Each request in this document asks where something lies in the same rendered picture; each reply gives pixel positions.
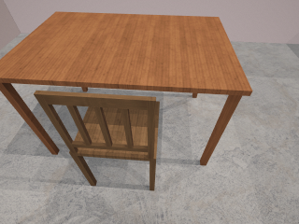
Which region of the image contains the chair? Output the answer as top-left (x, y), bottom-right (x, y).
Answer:
top-left (34, 91), bottom-right (160, 191)

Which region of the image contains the table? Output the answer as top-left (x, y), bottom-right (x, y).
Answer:
top-left (0, 11), bottom-right (253, 166)

